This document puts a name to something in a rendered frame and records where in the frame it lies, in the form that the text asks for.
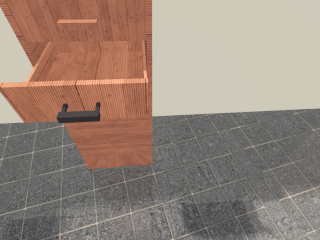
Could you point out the cabinet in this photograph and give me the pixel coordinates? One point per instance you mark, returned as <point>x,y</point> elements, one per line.
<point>108,143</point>

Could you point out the handle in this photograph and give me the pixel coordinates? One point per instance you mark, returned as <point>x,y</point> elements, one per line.
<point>77,24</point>
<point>79,116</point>

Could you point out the drawer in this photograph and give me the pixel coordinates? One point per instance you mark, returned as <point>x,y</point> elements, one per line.
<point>80,74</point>

